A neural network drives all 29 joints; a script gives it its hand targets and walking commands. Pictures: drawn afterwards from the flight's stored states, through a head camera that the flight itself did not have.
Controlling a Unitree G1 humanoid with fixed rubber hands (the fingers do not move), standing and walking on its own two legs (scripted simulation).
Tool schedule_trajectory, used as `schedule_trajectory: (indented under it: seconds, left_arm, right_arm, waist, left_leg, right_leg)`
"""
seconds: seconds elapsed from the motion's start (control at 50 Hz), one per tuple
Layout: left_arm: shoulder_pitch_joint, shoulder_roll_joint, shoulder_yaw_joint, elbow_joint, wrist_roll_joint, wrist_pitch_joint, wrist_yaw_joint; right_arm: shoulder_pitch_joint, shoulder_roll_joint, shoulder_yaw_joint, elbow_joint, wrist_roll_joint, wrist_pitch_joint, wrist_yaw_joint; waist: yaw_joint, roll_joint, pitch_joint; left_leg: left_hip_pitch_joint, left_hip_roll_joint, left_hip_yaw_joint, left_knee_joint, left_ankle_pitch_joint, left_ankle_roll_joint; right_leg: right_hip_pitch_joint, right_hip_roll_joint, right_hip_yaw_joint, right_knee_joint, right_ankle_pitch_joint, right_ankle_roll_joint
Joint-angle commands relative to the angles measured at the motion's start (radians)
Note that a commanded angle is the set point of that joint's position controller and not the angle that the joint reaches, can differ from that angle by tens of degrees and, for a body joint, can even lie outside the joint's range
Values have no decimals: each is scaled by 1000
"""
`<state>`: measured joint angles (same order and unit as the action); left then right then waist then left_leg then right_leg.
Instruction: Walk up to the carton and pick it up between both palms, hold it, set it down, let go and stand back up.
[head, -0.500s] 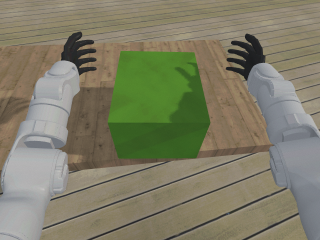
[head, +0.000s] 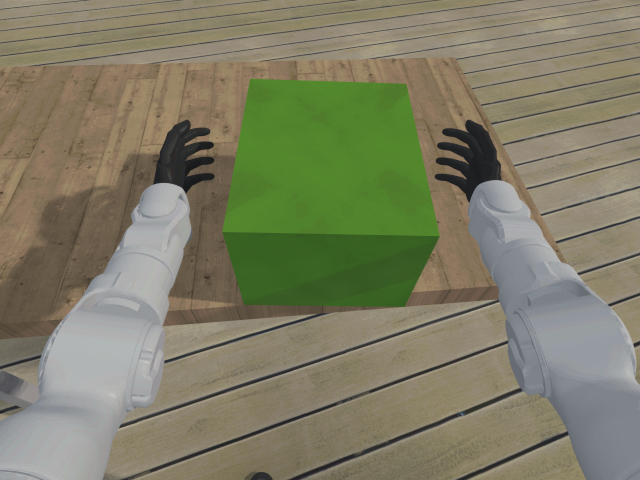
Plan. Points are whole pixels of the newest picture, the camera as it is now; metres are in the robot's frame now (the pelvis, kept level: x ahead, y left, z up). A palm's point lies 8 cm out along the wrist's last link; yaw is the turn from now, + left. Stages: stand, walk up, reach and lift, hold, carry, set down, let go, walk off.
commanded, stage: reach and lift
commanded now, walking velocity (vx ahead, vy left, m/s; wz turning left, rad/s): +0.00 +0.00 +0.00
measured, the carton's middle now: (326, 192) +0.48 +0.03 +0.05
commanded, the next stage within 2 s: none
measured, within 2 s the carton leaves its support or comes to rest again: neither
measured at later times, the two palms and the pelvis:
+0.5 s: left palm (197, 183) +0.44 +0.20 +0.10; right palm (453, 179) +0.47 -0.13 +0.11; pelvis +0.00 +0.00 +0.00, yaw +0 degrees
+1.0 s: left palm (200, 180) +0.44 +0.19 +0.10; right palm (450, 180) +0.46 -0.13 +0.11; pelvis +0.00 +0.01 +0.00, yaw -1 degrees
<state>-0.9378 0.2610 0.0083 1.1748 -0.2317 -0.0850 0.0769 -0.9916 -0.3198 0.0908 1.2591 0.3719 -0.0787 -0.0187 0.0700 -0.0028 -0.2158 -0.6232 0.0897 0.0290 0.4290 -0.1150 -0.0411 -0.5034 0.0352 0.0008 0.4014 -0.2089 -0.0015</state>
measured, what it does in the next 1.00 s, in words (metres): stands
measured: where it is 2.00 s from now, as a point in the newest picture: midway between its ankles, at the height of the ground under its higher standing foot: outside the picture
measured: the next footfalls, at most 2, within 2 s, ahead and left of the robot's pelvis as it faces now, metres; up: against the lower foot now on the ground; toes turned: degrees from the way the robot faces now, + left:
none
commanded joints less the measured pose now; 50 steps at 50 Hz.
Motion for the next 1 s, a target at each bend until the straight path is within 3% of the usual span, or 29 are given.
schedule_trajectory:
  seconds: [0.0,0.1,0.24,0.32,0.34,0.4,0.44,0.52,0.6,0.72,0.84,0.92,0.98]
  left_arm:
    - [-478,111,4,-30,-14,-80,16]
    - [-455,101,20,28,15,-77,1]
    - [-507,77,21,-62,33,-91,15]
    - [-545,2,0,-96,18,-108,27]
    - [-549,56,25,-55,24,-106,13]
    - [-550,37,58,-17,53,-126,1]
    - [-540,34,84,-23,87,-138,1]
    - [-522,-7,127,-37,167,-125,20]
    - [-530,-69,130,-86,183,-89,43]
    - [-541,-106,124,-122,187,-49,65]
    - [-517,-138,151,-157,216,-41,64]
    - [-527,-164,183,-168,247,-54,50]
    - [-517,-232,232,-179,308,-62,17]
  right_arm:
    - [-524,-172,26,-87,40,-59,12]
    - [-502,-164,74,-16,75,-70,9]
    - [-495,-131,80,-23,93,-75,15]
    - [-518,-70,30,-62,45,-66,16]
    - [-521,-52,13,-53,26,-56,4]
    - [-532,-9,-20,-60,-25,-62,-19]
    - [-535,-1,-45,-93,-70,-80,-36]
    - [-517,-6,-119,-89,-141,-97,-63]
    - [-502,15,-145,-94,-140,-78,-49]
    - [-509,20,-165,-119,-160,-47,-37]
    - [-487,62,-165,-127,-166,-40,-37]
    - [-487,118,-204,-168,-218,-45,-35]
    - [-469,212,-262,-186,-309,-49,-16]
  waist:
    - [14,-33,-603]
    - [16,-59,-543]
    - [29,4,-539]
    - [10,17,-572]
    - [-5,-20,-560]
    - [-12,-55,-559]
    - [-9,-58,-603]
    - [-18,-7,-622]
    - [-6,34,-593]
    - [-5,31,-569]
    - [0,20,-542]
    - [-4,7,-535]
    - [-15,-4,-515]
  left_leg:
    - [464,-46,14,111,294,-7]
    - [420,-51,20,109,326,-8]
    - [444,-53,31,97,329,-23]
    - [455,-52,28,104,291,-22]
    - [412,-55,29,95,247,-5]
    - [325,-63,31,66,211,13]
    - [325,-66,39,66,249,12]
    - [438,-59,39,71,359,-20]
    - [573,-47,32,86,415,-45]
    - [605,-41,28,79,396,-42]
    - [613,-46,30,85,436,-35]
    - [566,-55,44,63,394,-21]
    - [578,-57,52,40,377,-15]
  right_leg:
    - [-9,17,-47,13,292,46]
    - [36,15,-37,34,393,64]
    - [11,18,-38,13,337,52]
    - [-38,11,-37,-5,268,40]
    - [-17,-10,-24,-4,288,46]
    - [81,-26,-8,20,360,64]
    - [136,-26,-6,29,428,68]
    - [115,-3,-31,12,451,54]
    - [2,17,-50,-37,333,24]
    - [-26,25,-56,-60,260,14]
    - [15,18,-44,-63,316,23]
    - [74,5,-35,-60,347,37]
    - [115,-5,-42,-71,361,44]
